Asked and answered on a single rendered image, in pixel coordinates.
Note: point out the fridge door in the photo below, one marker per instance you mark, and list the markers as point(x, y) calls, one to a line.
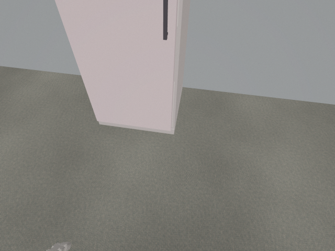
point(126, 66)

